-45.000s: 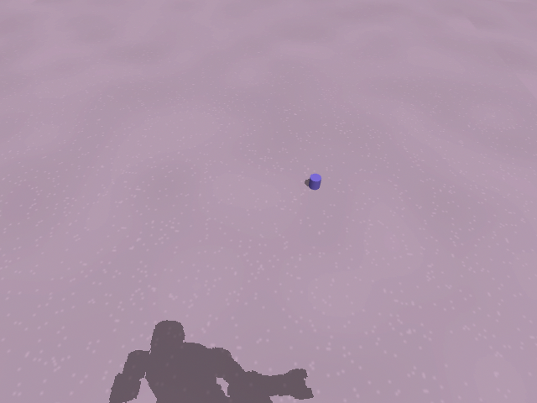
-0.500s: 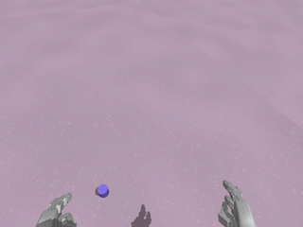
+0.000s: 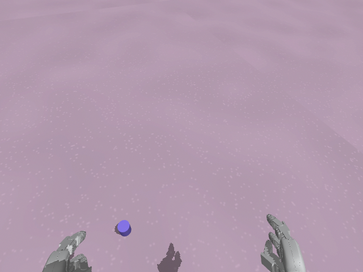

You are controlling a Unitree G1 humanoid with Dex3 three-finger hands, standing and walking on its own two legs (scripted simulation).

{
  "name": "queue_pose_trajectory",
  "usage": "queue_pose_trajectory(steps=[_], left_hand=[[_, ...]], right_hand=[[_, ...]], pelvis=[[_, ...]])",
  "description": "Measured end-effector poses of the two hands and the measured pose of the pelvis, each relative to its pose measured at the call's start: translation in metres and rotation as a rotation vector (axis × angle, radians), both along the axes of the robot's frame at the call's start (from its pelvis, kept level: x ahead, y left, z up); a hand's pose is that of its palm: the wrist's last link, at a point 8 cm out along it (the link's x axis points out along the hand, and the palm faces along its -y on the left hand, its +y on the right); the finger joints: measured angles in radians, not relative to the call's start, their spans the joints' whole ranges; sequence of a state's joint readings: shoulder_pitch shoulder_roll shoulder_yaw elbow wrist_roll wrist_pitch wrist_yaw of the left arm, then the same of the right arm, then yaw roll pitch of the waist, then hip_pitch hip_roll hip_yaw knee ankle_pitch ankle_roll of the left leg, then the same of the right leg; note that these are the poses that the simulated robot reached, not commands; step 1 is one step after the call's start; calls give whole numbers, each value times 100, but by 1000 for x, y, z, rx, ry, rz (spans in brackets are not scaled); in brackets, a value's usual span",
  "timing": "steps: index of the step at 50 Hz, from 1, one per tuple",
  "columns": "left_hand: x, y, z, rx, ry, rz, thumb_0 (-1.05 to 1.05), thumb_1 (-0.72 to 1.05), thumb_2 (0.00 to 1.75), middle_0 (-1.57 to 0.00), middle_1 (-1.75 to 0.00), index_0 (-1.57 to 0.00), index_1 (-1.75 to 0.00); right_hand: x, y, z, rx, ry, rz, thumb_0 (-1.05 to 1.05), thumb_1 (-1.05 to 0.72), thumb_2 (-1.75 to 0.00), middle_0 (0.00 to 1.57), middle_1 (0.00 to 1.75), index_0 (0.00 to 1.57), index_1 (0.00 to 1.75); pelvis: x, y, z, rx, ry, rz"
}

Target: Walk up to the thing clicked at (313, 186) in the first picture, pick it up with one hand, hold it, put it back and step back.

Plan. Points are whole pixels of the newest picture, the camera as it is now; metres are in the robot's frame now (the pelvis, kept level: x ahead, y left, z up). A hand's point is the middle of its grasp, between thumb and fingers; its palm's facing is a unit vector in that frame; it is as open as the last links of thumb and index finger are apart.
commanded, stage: home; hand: left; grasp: from above
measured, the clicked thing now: (124, 228) +0.47 +0.23 -0.68
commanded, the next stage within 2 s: stand in 0.68 s
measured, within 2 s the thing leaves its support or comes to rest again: neither
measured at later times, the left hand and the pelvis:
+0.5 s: hand (89, 268) +0.17 +0.18 -0.04, palm faces +0.04 -0.98 -0.20, open 7.4 cm; pelvis +0.01 +0.00 +0.00, yaw +0 degrees
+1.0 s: hand out of the picture +0.14 +0.22 -0.09, palm faces +0.03 -0.94 -0.34, open 7.4 cm; pelvis +0.00 +0.00 +0.03, yaw +0 degrees
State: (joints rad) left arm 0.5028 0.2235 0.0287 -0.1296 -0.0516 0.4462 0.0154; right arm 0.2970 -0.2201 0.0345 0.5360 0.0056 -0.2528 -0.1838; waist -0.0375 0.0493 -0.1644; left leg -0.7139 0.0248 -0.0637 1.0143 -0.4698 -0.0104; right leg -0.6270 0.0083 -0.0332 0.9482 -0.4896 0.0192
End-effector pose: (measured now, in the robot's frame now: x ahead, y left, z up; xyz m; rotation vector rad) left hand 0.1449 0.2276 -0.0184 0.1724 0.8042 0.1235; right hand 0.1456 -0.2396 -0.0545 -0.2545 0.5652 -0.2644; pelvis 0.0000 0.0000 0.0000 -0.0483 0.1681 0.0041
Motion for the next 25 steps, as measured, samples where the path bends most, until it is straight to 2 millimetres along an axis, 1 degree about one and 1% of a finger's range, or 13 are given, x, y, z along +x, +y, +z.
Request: queue_pose_trajectory(steps=[6,25], left_hand=[[4,0,1,1,-9,-4,1,91,90,-20,-30,-20,-30],[9,1,1,5,-5,-6,1,91,90,-20,-30,-20,-30]], right_hand=[[2,-1,0,-3,6,-3,2,-91,-90,21,30,21,30],[5,-2,-1,0,17,-7,2,-91,-90,21,30,21,30]], pelvis=[[3,0,0,0,3,-1],[7,1,0,1,9,-3]])
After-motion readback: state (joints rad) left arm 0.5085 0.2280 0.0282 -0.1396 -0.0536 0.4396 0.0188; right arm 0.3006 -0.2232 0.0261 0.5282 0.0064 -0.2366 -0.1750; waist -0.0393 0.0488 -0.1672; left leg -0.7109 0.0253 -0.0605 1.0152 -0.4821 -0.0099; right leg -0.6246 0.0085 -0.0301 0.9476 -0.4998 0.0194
